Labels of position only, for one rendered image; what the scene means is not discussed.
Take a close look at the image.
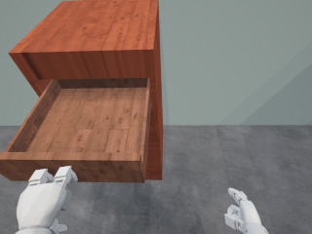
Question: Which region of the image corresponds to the cabinet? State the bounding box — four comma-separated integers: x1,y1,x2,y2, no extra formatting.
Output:
8,0,163,180

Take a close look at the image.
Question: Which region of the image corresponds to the robot right hand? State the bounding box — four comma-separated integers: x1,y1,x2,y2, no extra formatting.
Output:
224,187,262,233

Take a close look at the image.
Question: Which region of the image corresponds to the handle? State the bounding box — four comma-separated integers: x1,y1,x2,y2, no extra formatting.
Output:
60,187,72,211

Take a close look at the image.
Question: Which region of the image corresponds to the drawer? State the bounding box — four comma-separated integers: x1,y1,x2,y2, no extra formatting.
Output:
0,78,152,183

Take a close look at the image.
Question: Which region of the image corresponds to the robot left hand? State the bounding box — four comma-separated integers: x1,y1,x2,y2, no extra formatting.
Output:
17,166,78,234

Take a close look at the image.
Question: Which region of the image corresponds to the right robot forearm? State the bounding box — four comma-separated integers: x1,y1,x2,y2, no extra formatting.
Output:
244,222,269,234

